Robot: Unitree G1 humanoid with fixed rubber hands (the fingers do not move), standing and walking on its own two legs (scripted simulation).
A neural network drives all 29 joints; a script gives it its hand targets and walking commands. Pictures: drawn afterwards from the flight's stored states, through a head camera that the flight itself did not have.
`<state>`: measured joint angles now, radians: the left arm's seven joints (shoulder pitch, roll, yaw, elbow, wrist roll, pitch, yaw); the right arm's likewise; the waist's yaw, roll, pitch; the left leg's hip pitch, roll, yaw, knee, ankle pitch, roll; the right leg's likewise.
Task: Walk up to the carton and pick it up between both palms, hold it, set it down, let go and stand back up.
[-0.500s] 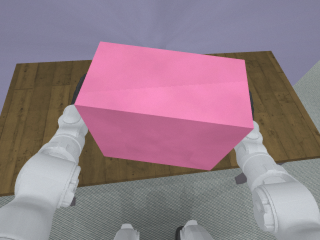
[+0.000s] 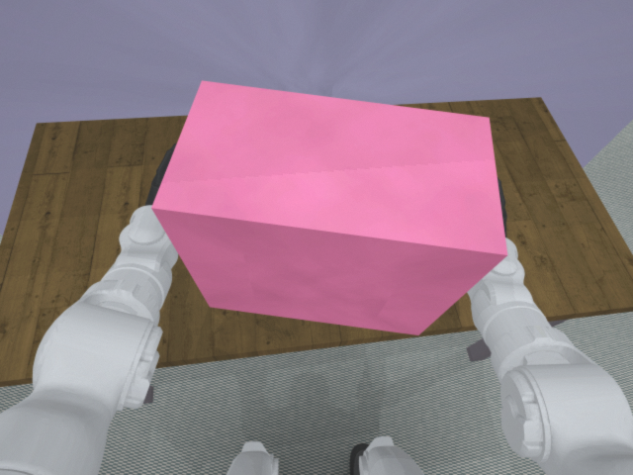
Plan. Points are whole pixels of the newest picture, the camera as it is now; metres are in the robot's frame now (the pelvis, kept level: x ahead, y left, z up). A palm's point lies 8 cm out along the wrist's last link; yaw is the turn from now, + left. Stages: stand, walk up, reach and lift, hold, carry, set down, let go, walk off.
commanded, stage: reach and lift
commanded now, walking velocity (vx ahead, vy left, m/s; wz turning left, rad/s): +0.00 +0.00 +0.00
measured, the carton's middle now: (326, 227) +0.43 -0.01 +0.01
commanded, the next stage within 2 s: none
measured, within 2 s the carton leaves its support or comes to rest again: leaves its support in 1.22 s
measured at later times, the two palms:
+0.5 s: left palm (159, 209) +0.45 +0.20 +0.02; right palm (482, 233) +0.41 -0.21 +0.02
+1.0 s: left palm (156, 216) +0.44 +0.20 +0.03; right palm (480, 234) +0.41 -0.21 +0.02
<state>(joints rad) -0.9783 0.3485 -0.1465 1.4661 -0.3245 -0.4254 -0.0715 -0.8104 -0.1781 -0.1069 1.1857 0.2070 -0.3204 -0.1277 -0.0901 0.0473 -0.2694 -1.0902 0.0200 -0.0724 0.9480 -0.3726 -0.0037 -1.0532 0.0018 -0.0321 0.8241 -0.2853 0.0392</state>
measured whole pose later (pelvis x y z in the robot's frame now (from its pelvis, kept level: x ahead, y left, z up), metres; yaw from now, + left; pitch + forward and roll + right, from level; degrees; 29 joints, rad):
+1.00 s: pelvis +0.03 +0.00 +0.05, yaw +0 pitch +28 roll -3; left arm -0.82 0.29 -0.08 1.50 -0.21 -0.67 -0.04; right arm -0.67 -0.14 -0.26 1.22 0.00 -0.61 -0.08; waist -0.03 0.06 -0.20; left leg -0.84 0.03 -0.05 0.57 -0.23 -0.01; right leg -0.77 0.00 -0.04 0.39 -0.11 0.03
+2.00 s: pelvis +0.04 -0.01 +0.07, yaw +3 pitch +3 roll -1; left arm -0.53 0.26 0.02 0.79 -0.19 0.00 -0.02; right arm -0.44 -0.16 -0.13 0.64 0.18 0.01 -0.12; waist -0.04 0.02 -0.08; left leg -0.21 0.00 -0.06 0.35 -0.20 0.00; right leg -0.18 -0.02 -0.02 0.26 -0.14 0.03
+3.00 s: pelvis +0.02 -0.02 +0.07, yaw +3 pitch -1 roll +0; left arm -0.44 0.12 0.24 0.20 0.06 0.50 -0.06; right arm -0.52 -0.20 -0.16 0.46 0.17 0.29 -0.04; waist -0.03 -0.04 -0.06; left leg -0.13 0.01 -0.05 0.29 -0.15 -0.02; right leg -0.13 -0.01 -0.01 0.26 -0.11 0.02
